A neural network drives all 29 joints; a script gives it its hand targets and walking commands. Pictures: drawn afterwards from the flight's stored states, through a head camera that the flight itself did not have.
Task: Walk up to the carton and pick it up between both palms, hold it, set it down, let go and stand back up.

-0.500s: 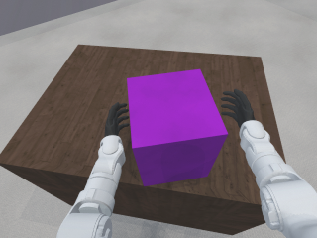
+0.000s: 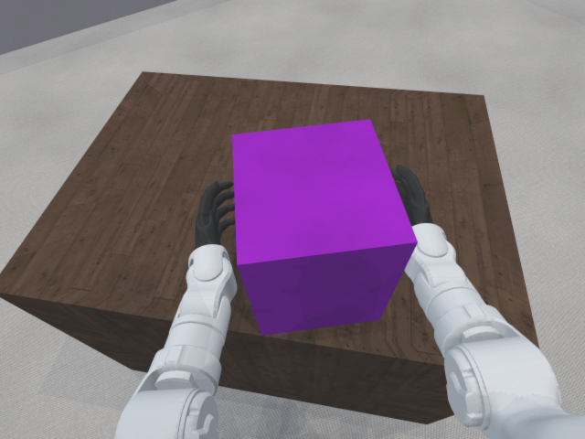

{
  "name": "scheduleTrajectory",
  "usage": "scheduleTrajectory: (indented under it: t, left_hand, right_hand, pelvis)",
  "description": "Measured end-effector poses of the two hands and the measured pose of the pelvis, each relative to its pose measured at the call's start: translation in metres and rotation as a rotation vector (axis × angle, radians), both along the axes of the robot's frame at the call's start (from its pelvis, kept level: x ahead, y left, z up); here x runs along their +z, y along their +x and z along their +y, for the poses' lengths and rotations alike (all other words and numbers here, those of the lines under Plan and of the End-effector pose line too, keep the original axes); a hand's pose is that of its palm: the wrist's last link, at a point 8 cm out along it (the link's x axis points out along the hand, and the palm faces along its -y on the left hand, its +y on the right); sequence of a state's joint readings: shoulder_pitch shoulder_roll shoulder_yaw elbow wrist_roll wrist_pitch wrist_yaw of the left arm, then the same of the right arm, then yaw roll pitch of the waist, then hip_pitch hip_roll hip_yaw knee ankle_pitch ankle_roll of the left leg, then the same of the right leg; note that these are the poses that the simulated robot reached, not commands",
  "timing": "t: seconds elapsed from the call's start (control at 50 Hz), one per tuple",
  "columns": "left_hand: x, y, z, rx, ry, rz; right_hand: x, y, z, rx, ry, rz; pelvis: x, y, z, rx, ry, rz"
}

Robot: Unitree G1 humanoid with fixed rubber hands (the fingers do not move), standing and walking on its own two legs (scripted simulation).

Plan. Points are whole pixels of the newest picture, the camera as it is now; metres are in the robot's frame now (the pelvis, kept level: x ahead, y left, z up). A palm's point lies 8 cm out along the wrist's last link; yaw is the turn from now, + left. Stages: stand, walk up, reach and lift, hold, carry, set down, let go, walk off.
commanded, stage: reach and lift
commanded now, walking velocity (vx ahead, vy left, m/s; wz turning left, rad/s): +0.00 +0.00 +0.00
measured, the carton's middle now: (312, 234) +0.40 +0.05 +0.00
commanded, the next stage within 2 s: none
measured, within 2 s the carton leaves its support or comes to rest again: leaves its support in 1.92 s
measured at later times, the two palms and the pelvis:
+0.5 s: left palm (215, 234) +0.35 +0.18 +0.05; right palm (420, 216) +0.42 -0.10 +0.05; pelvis -0.01 +0.00 +0.00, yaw -1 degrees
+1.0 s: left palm (217, 236) +0.35 +0.18 +0.05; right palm (424, 219) +0.41 -0.11 +0.05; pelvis +0.00 +0.00 +0.01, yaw +1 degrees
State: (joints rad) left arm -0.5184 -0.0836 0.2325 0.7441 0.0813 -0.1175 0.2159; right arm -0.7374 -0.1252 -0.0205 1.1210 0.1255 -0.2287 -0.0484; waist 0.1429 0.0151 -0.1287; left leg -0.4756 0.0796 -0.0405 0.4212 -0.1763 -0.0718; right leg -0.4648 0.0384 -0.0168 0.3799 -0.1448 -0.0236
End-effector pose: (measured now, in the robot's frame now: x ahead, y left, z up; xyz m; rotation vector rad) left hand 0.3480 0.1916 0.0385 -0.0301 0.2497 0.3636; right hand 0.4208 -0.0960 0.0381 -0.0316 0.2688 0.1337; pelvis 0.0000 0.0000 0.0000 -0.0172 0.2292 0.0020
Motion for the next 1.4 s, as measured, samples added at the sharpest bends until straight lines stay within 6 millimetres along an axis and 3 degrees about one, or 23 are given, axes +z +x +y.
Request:
scheduleTrajectory:
  t: [0.24,0.78,1.04,1.4]
  left_hand:
    - [0.006,-0.001,-0.007,0.002,-0.014,0.012]
    - [0.009,0.003,-0.009,0.001,-0.005,-0.019]
    - [0.012,-0.002,-0.013,-0.035,0.026,-0.026]
    - [0.01,0.002,-0.012,-0.037,0.042,-0.003]
  right_hand:
    - [0.012,-0.003,-0.007,-0.039,-0.019,0.018]
    - [0.012,0.001,-0.006,-0.028,-0.007,0.014]
    - [0.016,-0.012,-0.01,-0.034,-0.055,-0.043]
    - [0.013,-0.01,-0.01,-0.036,-0.07,-0.056]
  pelvis:
    - [0.0,-0.006,0.003,-0.008,0.0,-0.022]
    - [-0.002,-0.006,-0.002,0.0,0.007,-0.009]
    - [0.007,0.005,-0.001,0.006,0.013,-0.09]
    - [0.01,0.016,-0.001,0.005,0.006,-0.095]
